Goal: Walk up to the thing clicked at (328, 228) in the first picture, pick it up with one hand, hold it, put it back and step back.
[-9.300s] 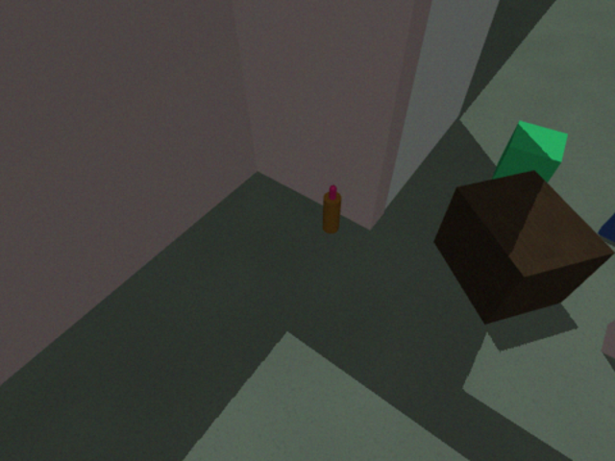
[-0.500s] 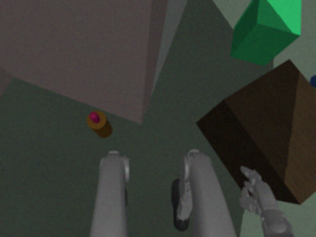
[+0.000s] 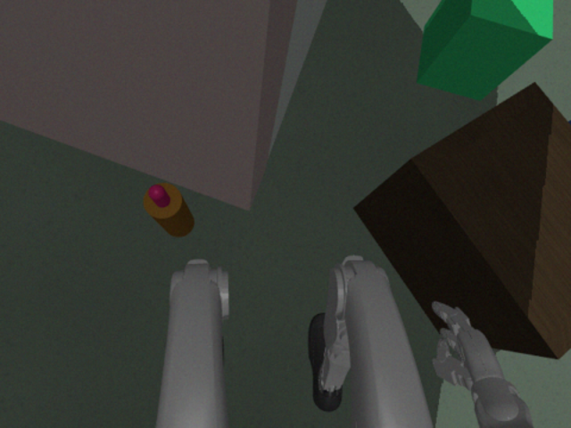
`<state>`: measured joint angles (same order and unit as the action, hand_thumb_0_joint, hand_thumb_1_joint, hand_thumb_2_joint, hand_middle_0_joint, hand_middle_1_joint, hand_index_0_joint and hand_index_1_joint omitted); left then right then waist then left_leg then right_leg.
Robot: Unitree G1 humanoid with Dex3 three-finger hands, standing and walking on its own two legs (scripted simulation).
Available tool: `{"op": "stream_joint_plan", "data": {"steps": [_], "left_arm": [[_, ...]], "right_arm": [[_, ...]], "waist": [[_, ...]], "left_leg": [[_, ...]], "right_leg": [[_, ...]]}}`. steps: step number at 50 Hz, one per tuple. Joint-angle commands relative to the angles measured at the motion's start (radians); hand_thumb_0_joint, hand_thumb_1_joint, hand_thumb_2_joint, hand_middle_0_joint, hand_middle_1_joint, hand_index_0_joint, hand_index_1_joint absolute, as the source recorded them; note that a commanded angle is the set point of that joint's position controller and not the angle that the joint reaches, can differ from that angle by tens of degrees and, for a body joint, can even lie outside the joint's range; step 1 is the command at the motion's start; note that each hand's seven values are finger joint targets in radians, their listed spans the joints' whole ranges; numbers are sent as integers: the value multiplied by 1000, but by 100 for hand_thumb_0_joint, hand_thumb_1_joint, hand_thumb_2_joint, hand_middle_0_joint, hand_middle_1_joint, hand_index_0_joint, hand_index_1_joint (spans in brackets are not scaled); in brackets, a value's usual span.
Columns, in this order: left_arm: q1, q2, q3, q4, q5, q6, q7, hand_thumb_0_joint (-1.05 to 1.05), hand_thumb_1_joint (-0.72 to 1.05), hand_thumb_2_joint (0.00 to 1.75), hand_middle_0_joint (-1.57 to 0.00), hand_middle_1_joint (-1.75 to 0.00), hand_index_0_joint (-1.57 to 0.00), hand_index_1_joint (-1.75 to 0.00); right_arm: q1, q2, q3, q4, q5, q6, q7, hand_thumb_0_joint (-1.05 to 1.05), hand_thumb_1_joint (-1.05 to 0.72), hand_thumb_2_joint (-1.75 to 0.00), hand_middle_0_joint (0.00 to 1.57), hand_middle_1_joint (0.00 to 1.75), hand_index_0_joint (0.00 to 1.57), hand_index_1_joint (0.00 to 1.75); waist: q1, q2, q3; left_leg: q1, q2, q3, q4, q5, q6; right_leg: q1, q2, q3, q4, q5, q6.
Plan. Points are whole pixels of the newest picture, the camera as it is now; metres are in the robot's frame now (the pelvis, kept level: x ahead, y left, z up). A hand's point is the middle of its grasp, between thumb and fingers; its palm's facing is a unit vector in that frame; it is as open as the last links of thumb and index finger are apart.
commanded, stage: go down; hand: left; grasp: from the side
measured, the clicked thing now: (169, 209) +0.45 +0.22 -0.32
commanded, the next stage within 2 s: none
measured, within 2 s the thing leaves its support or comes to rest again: neither
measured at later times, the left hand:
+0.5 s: hand out of the picture +0.35 +0.42 -0.02, palm faces +0.21 -0.97 -0.12, open 17.5 cm
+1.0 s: hand out of the picture +0.37 +0.42 -0.03, palm faces +0.20 -0.97 -0.10, open 17.5 cm
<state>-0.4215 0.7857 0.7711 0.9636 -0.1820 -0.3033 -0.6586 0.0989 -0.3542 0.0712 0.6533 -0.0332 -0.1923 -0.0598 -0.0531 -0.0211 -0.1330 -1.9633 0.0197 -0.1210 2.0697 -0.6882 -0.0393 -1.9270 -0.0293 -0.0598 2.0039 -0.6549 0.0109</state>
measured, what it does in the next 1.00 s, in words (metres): stands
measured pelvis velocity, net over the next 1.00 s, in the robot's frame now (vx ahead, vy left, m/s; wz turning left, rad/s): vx -0.01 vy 0.00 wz -0.01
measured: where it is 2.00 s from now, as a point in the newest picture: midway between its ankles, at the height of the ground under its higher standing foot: (267, 383)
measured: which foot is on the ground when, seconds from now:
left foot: down 0.00-1.00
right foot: down 0.00-1.00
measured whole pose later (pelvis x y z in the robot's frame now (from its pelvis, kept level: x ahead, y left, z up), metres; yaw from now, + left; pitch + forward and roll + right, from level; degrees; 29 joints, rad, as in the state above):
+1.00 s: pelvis -0.01 +0.00 -0.04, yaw -1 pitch +32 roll -6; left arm -0.52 0.86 0.82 1.01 -0.19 -0.31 -0.70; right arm 0.11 -0.37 0.09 0.65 -0.03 -0.18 -0.03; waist -0.08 -0.02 -0.11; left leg -2.08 0.01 -0.13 2.20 -0.69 -0.03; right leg -2.03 -0.03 -0.05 2.12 -0.65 0.02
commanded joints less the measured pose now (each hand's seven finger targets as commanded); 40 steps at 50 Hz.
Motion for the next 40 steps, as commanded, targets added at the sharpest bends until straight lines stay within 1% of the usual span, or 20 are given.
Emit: {"op": "stream_joint_plan", "data": {"steps": [1, 3, 4, 5, 6, 7, 8, 13, 16, 18, 19, 21, 26, 29, 31, 32, 35, 36, 38, 40], "left_arm": [[-132, 431, 85, -184, -31, -49, -3, 0, -56, 5, -5, -3, -4, -4], [-125, 415, 93, -177, -37, -50, -5, 0, -56, 6, -5, -3, -3, -5], [-145, 419, 83, -196, -35, -51, -10, 0, -57, 5, -5, -3, -4, -4], [-134, 430, 97, -184, -35, -49, -8, 0, -56, 6, -5, -3, -3, -5], [-129, 434, 93, -169, -33, -47, -9, 0, -56, 6, -5, -3, -3, -4], [-138, 405, 79, -174, -33, -48, -13, 0, -55, 7, -4, -4, -3, -5], [-154, 432, 95, -186, -33, -50, -9, 0, -56, 6, -5, -4, -3, -5], [-174, 439, 88, -186, -27, -54, -12, 0, -56, 7, -5, -4, -3, -5], [-165, 448, 108, -174, -32, -55, -12, 0, -55, 6, -5, -3, -3, -5], [-186, 447, 94, -176, -28, -56, -14, 0, -56, 6, -5, -4, -3, -5], [-182, 466, 106, -180, -29, -59, -12, 0, -56, 6, -5, -3, -3, -5], [-184, 450, 103, -155, -31, -60, -16, 0, -55, 6, -5, -4, -3, -5], [-205, 465, 101, -146, -34, -64, -26, 0, -57, 7, -5, -4, -3, -5], [-207, 477, 110, -157, -36, -65, -29, 0, -56, 7, -5, -4, -3, -5], [-199, 493, 126, -150, -35, -65, -30, 0, -57, 7, -5, -4, -4, -6], [-200, 480, 114, -139, -36, -62, -34, 0, -56, 7, -5, -5, -4, -6], [-240, 492, 115, -151, -33, -68, -34, 0, -56, 7, -5, -4, -3, -5], [-245, 501, 121, -165, -32, -71, -34, 0, -58, 6, -5, -4, -4, -6], [-224, 501, 127, -138, -34, -70, -36, 0, -56, 7, -5, -5, -3, -6], [-248, 491, 121, -154, -36, -74, -38, 0, -58, 6, -5, -5, -4, -6]], "right_arm": [[96, -216, -88, -78, 12, -34, -15, 0, -91, -91, 20, 30, 20, 30], [104, -218, -86, -75, 14, -35, -16, 0, -92, -91, 20, 30, 20, 30], [106, -217, -85, -72, 12, -35, -16, 0, -92, -91, 20, 30, 20, 30], [109, -222, -87, -74, 13, -35, -15, 0, -92, -91, 20, 30, 20, 30], [110, -221, -84, -73, 14, -34, -15, 0, -92, -91, 20, 30, 20, 30], [115, -223, -88, -68, 15, -32, -14, 0, -91, -91, 20, 30, 20, 30], [116, -223, -85, -73, 13, -31, -13, 0, -91, -91, 20, 30, 20, 30], [113, -224, -85, -72, 11, -30, -10, 0, -91, -91, 20, 30, 20, 30], [115, -226, -84, -76, 12, -28, -8, 0, -91, -91, 20, 30, 20, 30], [116, -225, -82, -75, 11, -28, -6, 0, -91, -91, 20, 30, 20, 30], [111, -230, -80, -78, 13, -28, -6, 0, -91, -91, 20, 30, 20, 30], [110, -233, -80, -71, 12, -26, -4, 0, -91, -91, 20, 30, 20, 30], [114, -230, -77, -74, 11, -25, 0, 0, -91, -91, 20, 30, 20, 30], [114, -234, -75, -73, 12, -25, 1, 0, -91, -91, 20, 30, 20, 30], [121, -239, -74, -70, 9, -22, 1, 0, -91, -91, 20, 30, 20, 30], [124, -239, -72, -68, 11, -22, 2, 0, -91, -91, 20, 30, 20, 30], [122, -240, -74, -67, 11, -20, 4, 0, -91, -91, 20, 30, 20, 30], [121, -243, -76, -69, 10, -19, 5, 0, -91, -91, 20, 30, 20, 30], [115, -247, -73, -70, 12, -20, 6, 0, -91, -91, 20, 30, 20, 30], [124, -245, -74, -67, 10, -18, 9, 0, -91, -91, 20, 30, 20, 30]], "waist": [[53, 199, -591], [48, 201, -596], [45, 221, -602], [52, 222, -607], [50, 205, -594], [41, 219, -586], [46, 226, -591], [42, 224, -574], [46, 213, -589], [35, 225, -572], [49, 227, -572], [40, 242, -561], [29, 216, -565], [36, 219, -580], [40, 239, -601], [27, 238, -592], [25, 230, -569], [35, 255, -584], [37, 254, -568], [21, 249, -593]], "left_leg": [[388, -6, 69, -280, 117, 62], [401, -7, 64, -275, 145, 60], [406, -8, 65, -269, 154, 59], [419, -7, 60, -271, 167, 57], [398, -8, 62, -265, 163, 59], [425, -5, 50, -272, 172, 56], [412, -6, 53, -269, 170, 56], [391, -6, 55, -261, 119, 59], [386, -8, 59, -250, 137, 60], [374, -7, 56, -251, 110, 60], [379, -6, 51, -259, 97, 59], [388, -2, 41, -257, 103, 57], [343, -10, 62, -223, 102, 63], [346, -10, 62, -220, 103, 63], [372, -11, 66, -206, 156, 60], [368, -10, 58, -210, 156, 59], [353, -7, 53, -208, 122, 61], [365, -7, 53, -211, 115, 59], [363, -6, 44, -217, 93, 59], [358, -10, 50, -195, 136, 58]], "right_leg": [[318, 27, -9, -207, 86, -43], [312, 27, -16, -190, 113, -45], [303, 25, -16, -184, 119, -47], [297, 25, -20, -175, 127, -48], [300, 26, -20, -180, 122, -47], [269, 24, -27, -166, 132, -50], [278, 25, -25, -162, 130, -49], [257, 24, -24, -163, 93, -46], [263, 25, -24, -156, 106, -46], [249, 25, -26, -152, 86, -46], [240, 25, -28, -146, 78, -46], [213, 24, -33, -125, 89, -48], [229, 25, -25, -136, 78, -45], [231, 26, -26, -129, 80, -46], [237, 24, -27, -115, 119, -47], [227, 23, -31, -107, 119, -48], [199, 24, -31, -103, 95, -46], [192, 23, -30, -97, 93, -48], [180, 24, -34, -88, 80, -48], [192, 21, -34, -81, 110, -48]]}}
